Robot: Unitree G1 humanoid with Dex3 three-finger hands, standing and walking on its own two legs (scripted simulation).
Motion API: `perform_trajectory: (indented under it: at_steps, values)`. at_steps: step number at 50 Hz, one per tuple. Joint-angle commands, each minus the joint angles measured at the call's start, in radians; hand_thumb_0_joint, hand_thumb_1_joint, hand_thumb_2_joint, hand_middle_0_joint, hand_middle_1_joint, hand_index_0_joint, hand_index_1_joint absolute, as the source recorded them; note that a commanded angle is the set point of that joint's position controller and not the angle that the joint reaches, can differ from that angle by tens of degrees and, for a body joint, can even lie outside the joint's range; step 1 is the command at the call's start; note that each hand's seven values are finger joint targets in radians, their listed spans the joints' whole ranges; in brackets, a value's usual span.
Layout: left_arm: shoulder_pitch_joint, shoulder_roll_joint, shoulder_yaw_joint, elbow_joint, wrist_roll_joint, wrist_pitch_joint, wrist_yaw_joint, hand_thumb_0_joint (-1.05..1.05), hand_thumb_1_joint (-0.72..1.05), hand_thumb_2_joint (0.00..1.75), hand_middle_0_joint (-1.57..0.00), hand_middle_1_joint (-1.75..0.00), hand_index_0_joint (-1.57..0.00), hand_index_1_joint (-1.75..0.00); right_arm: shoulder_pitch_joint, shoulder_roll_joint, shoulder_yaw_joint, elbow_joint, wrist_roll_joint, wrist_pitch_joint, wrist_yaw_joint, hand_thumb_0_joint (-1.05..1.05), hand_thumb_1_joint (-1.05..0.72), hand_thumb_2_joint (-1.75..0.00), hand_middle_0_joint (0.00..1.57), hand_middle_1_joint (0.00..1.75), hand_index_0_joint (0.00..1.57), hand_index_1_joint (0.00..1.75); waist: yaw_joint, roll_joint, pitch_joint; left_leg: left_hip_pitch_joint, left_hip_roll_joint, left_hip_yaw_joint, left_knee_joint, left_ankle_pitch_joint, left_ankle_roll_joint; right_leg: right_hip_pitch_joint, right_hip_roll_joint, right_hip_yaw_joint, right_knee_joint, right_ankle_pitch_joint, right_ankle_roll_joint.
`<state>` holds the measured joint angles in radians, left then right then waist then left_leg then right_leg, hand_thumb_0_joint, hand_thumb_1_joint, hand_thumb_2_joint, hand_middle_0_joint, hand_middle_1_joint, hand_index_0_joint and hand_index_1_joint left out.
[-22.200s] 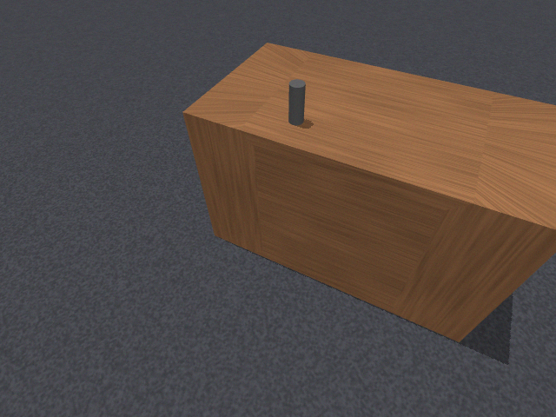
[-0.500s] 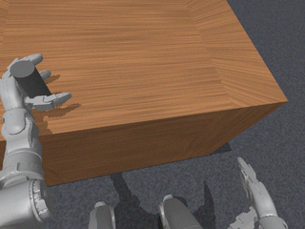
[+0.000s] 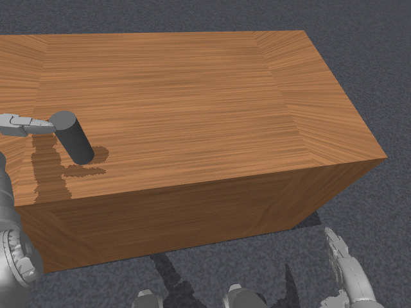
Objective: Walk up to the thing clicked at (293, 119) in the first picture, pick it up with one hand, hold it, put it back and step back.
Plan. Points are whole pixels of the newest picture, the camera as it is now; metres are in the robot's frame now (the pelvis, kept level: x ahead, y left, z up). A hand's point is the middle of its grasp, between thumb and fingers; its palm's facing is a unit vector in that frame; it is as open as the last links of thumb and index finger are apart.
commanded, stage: rise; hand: left
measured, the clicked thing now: (74, 139) +0.47 +0.22 +0.02
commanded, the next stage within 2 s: sink last in 0.10 s
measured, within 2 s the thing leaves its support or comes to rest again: neither
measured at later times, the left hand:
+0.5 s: hand out of the picture +0.39 +0.35 +0.10, palm faces +0.38 -0.85 -0.36, open 17.4 cm
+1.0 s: hand out of the picture +0.17 +0.24 +0.11, palm faces +0.31 -0.88 -0.37, open 17.4 cm
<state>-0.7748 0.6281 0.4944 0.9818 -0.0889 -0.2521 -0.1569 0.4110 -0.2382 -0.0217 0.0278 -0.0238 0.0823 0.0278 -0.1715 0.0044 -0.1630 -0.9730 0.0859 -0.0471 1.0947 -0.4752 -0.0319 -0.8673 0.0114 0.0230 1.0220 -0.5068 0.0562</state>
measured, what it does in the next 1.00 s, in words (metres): stands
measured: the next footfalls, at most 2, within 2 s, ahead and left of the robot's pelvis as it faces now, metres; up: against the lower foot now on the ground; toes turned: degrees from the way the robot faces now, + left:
none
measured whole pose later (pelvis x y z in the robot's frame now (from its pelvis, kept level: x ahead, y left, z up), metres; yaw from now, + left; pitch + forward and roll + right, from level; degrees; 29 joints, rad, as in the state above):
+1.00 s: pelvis +0.01 -0.01 +0.03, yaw +3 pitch +7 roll +0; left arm 0.62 0.30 0.25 -0.37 -0.09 0.04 0.02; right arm 0.48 -0.23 -0.17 0.08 0.07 0.11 -0.03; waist 0.04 0.04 -0.14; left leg -0.61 0.04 -0.02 0.89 -0.42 -0.04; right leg -0.53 -0.04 0.03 0.89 -0.49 0.05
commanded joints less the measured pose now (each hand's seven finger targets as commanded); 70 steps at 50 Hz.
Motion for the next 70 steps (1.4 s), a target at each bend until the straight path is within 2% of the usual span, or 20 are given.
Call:
perform_trajectory:
  at_steps: [1,3,4,6,10,12,15,20,24,26,27,29,36,40,43,47,51,62,66,70]
  values:
    - [-0.299,0.143,-0.044,-0.127,-0.032,0.01,-0.074,0.0,-0.52,0.01,-0.04,-0.03,-0.06,-0.01,-0.02,-0.104,-0.024,-0.108,0.019,-0.063,-0.007,0.0,0.56,-0.05,0.05,0.05,0.05,0.05,0.034,0.155,-0.34,0.403,-0.026,0.031,-0.171,0.375,0.031,0.115,0.035,-0.069,-0.136,0.347,-0.061]
    - [-0.318,0.176,-0.031,-0.18,-0.047,0.016,-0.094,0.0,-0.59,0.06,-0.06,-0.06,-0.06,-0.07,-0.011,-0.128,-0.052,-0.09,0.026,-0.068,-0.013,0.0,0.58,-0.05,0.05,0.05,0.05,0.05,0.038,0.15,-0.372,0.434,-0.028,0.037,-0.182,0.372,0.033,0.134,0.033,-0.068,-0.151,0.355,-0.058]
    - [-0.198,0.318,-0.038,-0.139,0.084,0.06,-0.035,0.0,-0.61,0.04,-0.07,-0.07,-0.07,-0.07,0.028,-0.173,-0.101,-0.125,0.031,-0.043,-0.012,0.0,0.56,-0.05,0.05,0.05,0.05,0.05,0.069,0.141,-0.391,0.479,-0.04,0.048,-0.219,0.407,0.024,0.19,0.026,-0.071,-0.181,0.387,-0.055]
    - [-0.264,0.319,-0.022,-0.191,0.066,0.094,0.018,0.0,-0.61,0.04,-0.06,-0.07,-0.07,-0.07,0.026,-0.194,-0.108,-0.083,0.044,-0.019,-0.009,0.0,0.57,-0.05,0.05,0.05,0.05,0.05,0.052,0.11,-0.352,0.479,-0.041,0.049,-0.235,0.402,0.022,0.204,0.03,-0.069,-0.194,0.392,-0.05]
    - [-0.334,0.473,0.049,-0.312,0.101,0.109,0.076,0.0,-0.59,0.04,-0.06,-0.08,-0.07,-0.08,-0.015,-0.177,-0.108,-0.054,0.06,0.01,-0.008,0.0,0.56,-0.05,0.05,0.05,0.05,0.05,0.102,0.124,-0.405,0.511,-0.052,0.06,-0.253,0.405,0.034,0.299,0.018,-0.052,-0.219,0.41,-0.044]
    - [-0.255,0.467,0.048,-0.27,0.115,0.119,0.097,0.0,-0.54,0.05,-0.07,-0.05,-0.06,-0.06,-0.029,-0.174,-0.099,-0.096,0.061,0.02,-0.007,0.0,0.49,-0.08,0.05,0.05,0.05,0.05,0.1,0.088,-0.4,0.521,-0.054,0.066,-0.255,0.438,0.04,0.333,0.013,-0.044,-0.231,0.448,-0.039]
    - [-0.187,0.397,0.01,-0.275,0.119,0.121,0.123,0.0,-0.53,0.04,-0.07,-0.04,-0.06,-0.05,-0.021,-0.13,-0.054,-0.067,0.063,0.029,-0.003,0.0,0.48,-0.08,0.05,0.05,0.05,0.05,0.12,0.148,-0.367,0.56,-0.054,0.069,-0.272,0.499,0.03,0.331,0.008,-0.045,-0.239,0.466,-0.046]
    - [-0.021,0.208,-0.103,-0.351,0.109,0.142,0.138,0.0,-0.54,0.04,-0.06,-0.03,-0.05,-0.04,-0.047,-0.132,-0.077,-0.074,0.066,0.006,0.005,0.0,0.49,-0.07,0.05,0.05,0.05,0.05,0.125,0.21,-0.384,0.654,-0.044,0.069,-0.292,0.548,0.014,0.313,0.012,-0.06,-0.249,0.462,-0.053]
    - [0.221,0.136,-0.118,-0.561,0.082,0.167,0.148,0.0,-0.56,0.04,-0.07,-0.04,-0.06,-0.05,0.007,-0.146,-0.103,-0.035,0.08,-0.002,0.005,0.0,0.49,-0.07,0.05,0.05,0.05,0.05,0.153,0.186,-0.296,0.648,-0.041,0.066,-0.317,0.553,0.005,0.312,0.012,-0.081,-0.262,0.441,-0.056]
    - [0.466,0.112,-0.098,-0.71,0.065,0.183,0.155,0.0,-0.55,0.04,-0.07,-0.04,-0.06,-0.05,0.03,-0.233,-0.201,-0.062,0.086,0.001,-0.007,0.0,0.49,-0.07,0.05,0.05,0.05,0.05,0.156,0.144,-0.29,0.657,-0.04,0.071,-0.327,0.546,0.005,0.338,0.013,-0.09,-0.265,0.443,-0.054]
    - [0.485,0.051,-0.144,-0.83,0.054,0.19,0.152,0.0,-0.53,0.03,-0.06,-0.04,-0.06,-0.04,0.026,-0.162,-0.123,-0.069,0.091,0.002,-0.001,0.0,0.49,-0.07,0.05,0.05,0.05,0.05,0.164,0.123,-0.256,0.638,-0.047,0.072,-0.331,0.527,0.009,0.351,0.011,-0.092,-0.267,0.451,-0.049]
    - [0.619,0.096,-0.071,-1.05,0.037,0.202,0.177,0.0,-0.54,0.03,-0.07,-0.05,-0.06,-0.05,0.018,-0.217,-0.21,-0.088,0.104,0.003,-0.02,0.0,0.49,-0.07,0.05,0.05,0.05,0.05,0.175,0.114,-0.206,0.609,-0.052,0.076,-0.353,0.474,0.004,0.377,0.011,-0.093,-0.272,0.417,-0.053]
    - [0.939,0.012,-0.039,-1.393,0.01,0.225,0.22,0.0,-0.52,0.02,-0.06,-0.04,-0.06,-0.04,0.052,-0.118,-0.173,-0.039,0.107,0.02,-0.049,0.0,0.51,-0.06,0.06,0.05,0.05,0.05,0.196,0.115,-0.071,0.543,-0.071,0.101,-0.356,0.361,0.011,0.374,-0.009,-0.07,-0.288,0.378,-0.036]
    - [1.14,-0.144,-0.145,-1.44,0.004,0.229,0.209,0.0,-0.55,0.02,-0.06,-0.05,-0.06,-0.05,0.01,-0.117,-0.16,-0.146,0.1,-0.005,-0.056,0.0,0.51,-0.06,0.06,0.05,0.05,0.05,0.182,0.08,-0.038,0.535,-0.069,0.094,-0.361,0.309,0.013,0.362,-0.006,-0.078,-0.285,0.31,-0.04]
    - [1.278,-0.17,-0.153,-1.48,0.004,0.23,0.2,0.0,-0.52,0.02,-0.05,-0.05,-0.06,-0.04,0.037,-0.159,-0.22,-0.149,0.095,-0.013,-0.069,0.0,0.52,-0.05,0.06,0.05,0.05,0.05,0.181,0.022,-0.043,0.531,-0.073,0.093,-0.338,0.322,0.022,0.343,-0.006,-0.079,-0.276,0.334,-0.036]
    - [1.364,-0.18,-0.149,-1.567,-0.004,0.237,0.186,0.0,-0.52,0.01,-0.05,-0.04,-0.05,-0.03,0.053,-0.136,-0.229,-0.137,0.095,-0.023,-0.066,0.0,0.53,-0.05,0.06,0.05,0.05,0.05,0.195,-0.004,-0.03,0.494,-0.08,0.091,-0.325,0.271,0.027,0.309,-0.012,-0.083,-0.272,0.291,-0.033]
    - [1.236,-0.127,-0.108,-1.633,-0.001,0.215,0.198,0.0,-0.53,0.0,-0.05,-0.04,-0.06,-0.04,0.056,-0.118,-0.218,-0.144,0.092,-0.037,-0.078,0.0,0.52,-0.05,0.06,0.05,0.05,0.05,0.175,-0.005,0.0,0.472,-0.08,0.088,-0.335,0.148,0.03,0.27,-0.014,-0.074,-0.286,0.161,-0.029]
    - [1.274,-0.113,-0.014,-1.38,-0.005,0.181,0.196,0.0,-0.52,0.02,-0.05,-0.05,-0.06,-0.04,0.054,-0.103,-0.221,-0.072,0.081,-0.061,-0.087,0.0,0.53,-0.05,0.06,0.05,0.05,0.05,0.218,-0.019,0.119,0.382,-0.096,0.101,-0.325,0.022,0.028,0.223,-0.038,-0.025,-0.331,-0.027,-0.031]
    - [1.253,-0.11,-0.011,-1.321,-0.005,0.157,0.194,0.0,-0.55,0.02,-0.06,-0.06,-0.07,-0.06,0.05,-0.088,-0.179,-0.105,0.084,-0.068,-0.084,0.0,0.5,-0.06,0.06,0.05,0.05,0.05,0.218,-0.045,0.082,0.388,-0.093,0.099,-0.317,0.056,0.032,0.237,-0.035,-0.028,-0.318,0.013,-0.028]
    - [1.21,-0.076,0.015,-1.255,0.0,0.137,0.205,0.0,-0.58,0.04,-0.07,-0.07,-0.07,-0.07,0.006,-0.137,-0.216,-0.14,0.081,-0.08,-0.097,0.0,0.47,-0.07,0.06,0.05,0.05,0.05,0.214,-0.036,0.014,0.405,-0.092,0.098,-0.307,0.096,0.033,0.259,-0.037,-0.02,-0.299,0.061,-0.029]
